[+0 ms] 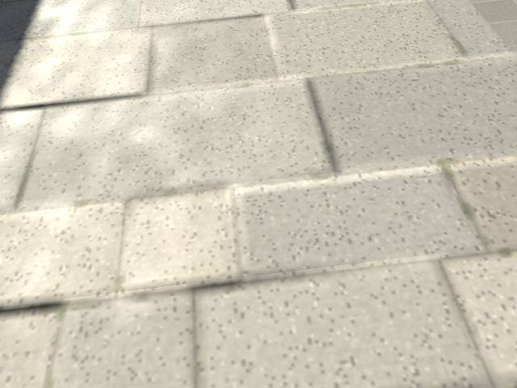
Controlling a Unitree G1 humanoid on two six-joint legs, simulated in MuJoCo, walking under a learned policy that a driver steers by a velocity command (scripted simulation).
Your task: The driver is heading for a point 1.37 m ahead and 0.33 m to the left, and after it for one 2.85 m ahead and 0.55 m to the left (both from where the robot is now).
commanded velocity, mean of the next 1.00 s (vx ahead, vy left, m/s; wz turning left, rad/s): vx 0.49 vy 0.00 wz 0.40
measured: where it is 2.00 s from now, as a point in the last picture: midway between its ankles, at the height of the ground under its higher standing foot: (187, 226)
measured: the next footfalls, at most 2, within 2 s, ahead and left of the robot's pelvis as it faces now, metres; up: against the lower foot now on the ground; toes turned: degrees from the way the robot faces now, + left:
left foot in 0.28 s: +0.33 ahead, +0.13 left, +0.00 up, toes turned +10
right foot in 0.76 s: +0.64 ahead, +0.01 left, +0.00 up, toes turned +26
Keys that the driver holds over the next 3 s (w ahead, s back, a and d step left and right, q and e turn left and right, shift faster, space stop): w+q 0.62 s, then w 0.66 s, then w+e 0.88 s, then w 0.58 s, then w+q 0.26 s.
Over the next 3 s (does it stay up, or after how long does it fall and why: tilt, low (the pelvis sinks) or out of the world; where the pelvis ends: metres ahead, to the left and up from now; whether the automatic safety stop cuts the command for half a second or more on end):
stays up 1.59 0.30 0.00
